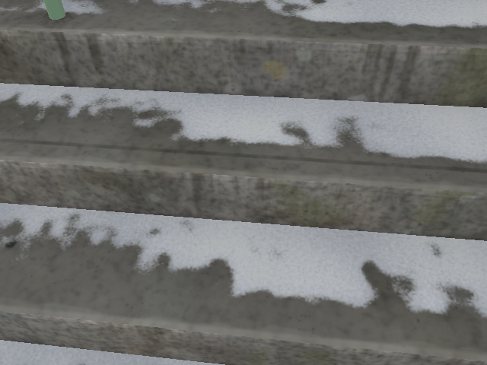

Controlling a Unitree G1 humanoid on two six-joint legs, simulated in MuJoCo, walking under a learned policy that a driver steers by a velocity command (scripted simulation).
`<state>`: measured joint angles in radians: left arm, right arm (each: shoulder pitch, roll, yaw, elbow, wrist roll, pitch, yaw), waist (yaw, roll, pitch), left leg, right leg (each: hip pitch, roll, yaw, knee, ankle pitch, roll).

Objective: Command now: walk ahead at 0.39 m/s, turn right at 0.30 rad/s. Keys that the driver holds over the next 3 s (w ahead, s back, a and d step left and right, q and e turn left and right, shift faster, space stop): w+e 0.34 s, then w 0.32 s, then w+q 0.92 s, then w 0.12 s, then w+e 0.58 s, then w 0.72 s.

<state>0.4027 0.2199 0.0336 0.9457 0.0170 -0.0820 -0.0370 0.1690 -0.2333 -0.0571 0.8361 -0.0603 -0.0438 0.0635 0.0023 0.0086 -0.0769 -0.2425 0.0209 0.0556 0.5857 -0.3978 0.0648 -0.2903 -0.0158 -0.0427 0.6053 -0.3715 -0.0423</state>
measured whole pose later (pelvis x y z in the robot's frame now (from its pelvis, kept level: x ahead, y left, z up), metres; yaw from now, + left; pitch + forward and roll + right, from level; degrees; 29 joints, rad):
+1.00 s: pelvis +0.50 -0.17 +0.28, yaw -9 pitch +7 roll -3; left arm 0.19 0.18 0.00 1.06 0.03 -0.05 -0.04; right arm 0.31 -0.20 -0.04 1.09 -0.03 -0.09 0.11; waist 0.01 0.05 -0.12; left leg -0.85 -0.01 -0.17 1.94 0.02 0.23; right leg -0.64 -0.04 -0.21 0.96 -0.45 -0.06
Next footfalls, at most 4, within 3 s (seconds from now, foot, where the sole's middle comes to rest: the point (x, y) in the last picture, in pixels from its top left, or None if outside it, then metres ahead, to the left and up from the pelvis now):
0.32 left None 0.32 0.07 -0.60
0.80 right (393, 297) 0.55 -0.28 -0.43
1.36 left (293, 143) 0.86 -0.08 -0.27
1.86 right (343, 17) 1.15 -0.22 -0.10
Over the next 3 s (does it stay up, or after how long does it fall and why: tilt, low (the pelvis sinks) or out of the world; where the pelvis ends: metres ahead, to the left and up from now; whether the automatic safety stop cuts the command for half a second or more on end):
stays up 1.55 -0.10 0.84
